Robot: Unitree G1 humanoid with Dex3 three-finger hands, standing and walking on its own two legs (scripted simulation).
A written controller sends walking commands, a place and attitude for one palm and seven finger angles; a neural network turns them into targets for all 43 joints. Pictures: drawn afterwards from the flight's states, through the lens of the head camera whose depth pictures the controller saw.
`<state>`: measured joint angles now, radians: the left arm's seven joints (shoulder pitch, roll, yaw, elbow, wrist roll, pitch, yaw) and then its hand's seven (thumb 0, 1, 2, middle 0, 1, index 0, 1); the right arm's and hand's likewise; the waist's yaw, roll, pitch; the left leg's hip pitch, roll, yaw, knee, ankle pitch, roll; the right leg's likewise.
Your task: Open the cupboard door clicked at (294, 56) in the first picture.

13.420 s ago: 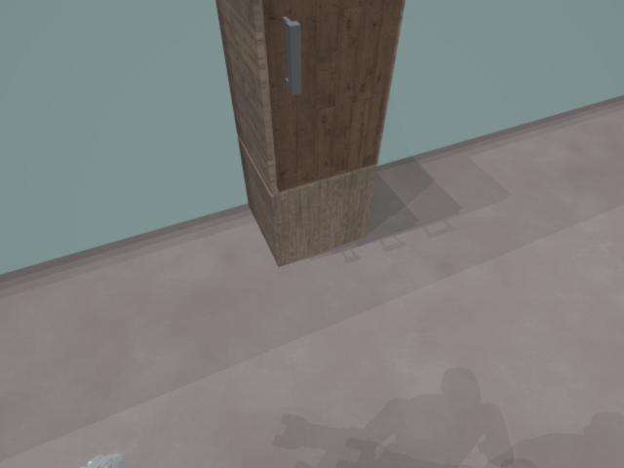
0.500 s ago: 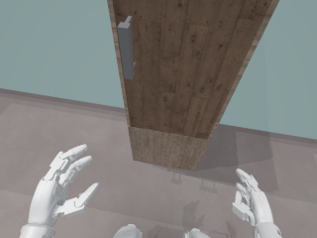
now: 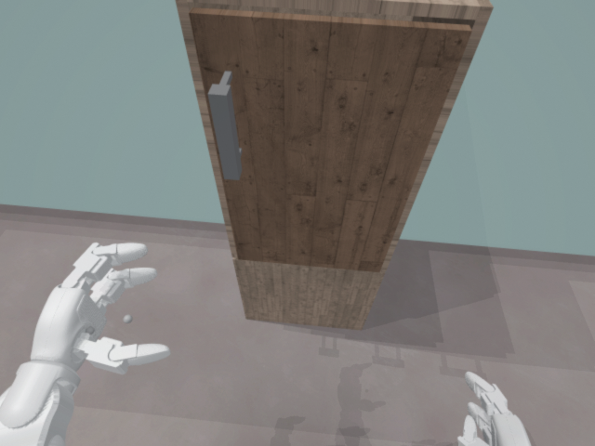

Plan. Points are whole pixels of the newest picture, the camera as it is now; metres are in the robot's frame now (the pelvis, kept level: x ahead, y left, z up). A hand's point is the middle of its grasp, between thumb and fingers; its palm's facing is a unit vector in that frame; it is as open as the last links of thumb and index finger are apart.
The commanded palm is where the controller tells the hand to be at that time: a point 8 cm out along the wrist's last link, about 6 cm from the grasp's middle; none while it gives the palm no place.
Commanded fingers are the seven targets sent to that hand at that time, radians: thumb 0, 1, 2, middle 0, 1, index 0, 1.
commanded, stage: raise the hand with hooked fingers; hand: left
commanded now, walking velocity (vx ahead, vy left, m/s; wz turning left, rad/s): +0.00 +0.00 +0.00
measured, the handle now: (230, 127) +0.55 +0.15 +0.12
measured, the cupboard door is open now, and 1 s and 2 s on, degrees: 0 0 0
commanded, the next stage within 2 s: move the hooked fingers beside the handle in 1.02 s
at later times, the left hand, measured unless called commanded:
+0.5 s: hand (80, 248) +0.30 +0.27 +0.14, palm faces +0.03 -1.00 -0.06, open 13.9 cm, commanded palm +0.27 +0.31 +0.15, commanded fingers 0.00 -0.50 0.30 -0.30 -1.20 -0.30 -1.20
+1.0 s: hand (97, 240) +0.31 +0.25 +0.14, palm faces +0.03 -1.00 -0.05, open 14.0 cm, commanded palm +0.27 +0.30 +0.15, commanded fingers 0.00 -0.50 0.30 -0.30 -1.20 -0.30 -1.20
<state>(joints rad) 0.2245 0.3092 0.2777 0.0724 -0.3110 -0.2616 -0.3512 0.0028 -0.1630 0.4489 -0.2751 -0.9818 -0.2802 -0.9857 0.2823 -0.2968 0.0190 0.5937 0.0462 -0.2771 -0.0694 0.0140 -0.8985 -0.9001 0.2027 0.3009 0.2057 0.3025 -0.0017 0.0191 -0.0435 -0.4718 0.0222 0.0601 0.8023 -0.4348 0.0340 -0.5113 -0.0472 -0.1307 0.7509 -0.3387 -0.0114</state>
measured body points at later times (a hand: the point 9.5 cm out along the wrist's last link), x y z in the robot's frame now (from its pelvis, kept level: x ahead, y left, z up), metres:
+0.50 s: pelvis +0.01 -0.01 +0.02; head +0.02 -0.01 +0.47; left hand +0.29 +0.32 +0.14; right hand +0.18 -0.24 -0.06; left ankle -0.01 +0.09 -0.71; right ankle +0.03 -0.12 -0.71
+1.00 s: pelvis +0.01 -0.02 +0.02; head +0.02 -0.03 +0.47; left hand +0.30 +0.30 +0.15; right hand +0.17 -0.26 -0.06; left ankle -0.01 +0.09 -0.71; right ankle +0.03 -0.12 -0.71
